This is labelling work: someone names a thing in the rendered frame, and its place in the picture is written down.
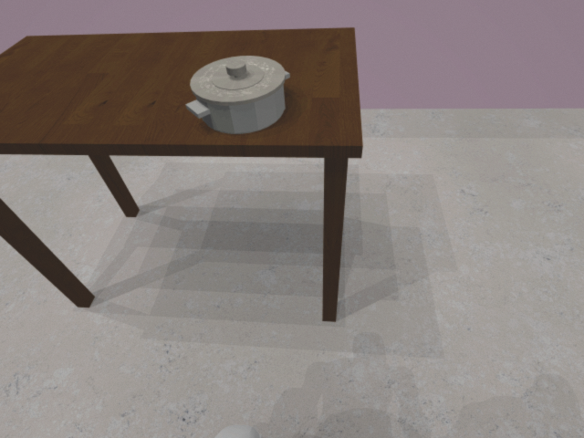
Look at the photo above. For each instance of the knob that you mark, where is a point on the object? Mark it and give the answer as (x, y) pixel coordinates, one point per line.
(236, 68)

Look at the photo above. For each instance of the pot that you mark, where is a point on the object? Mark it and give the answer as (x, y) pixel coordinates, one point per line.
(241, 119)

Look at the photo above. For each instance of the table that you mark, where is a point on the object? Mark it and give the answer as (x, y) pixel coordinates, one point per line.
(125, 94)

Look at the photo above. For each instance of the lid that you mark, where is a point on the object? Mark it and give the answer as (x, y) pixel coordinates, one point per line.
(263, 78)

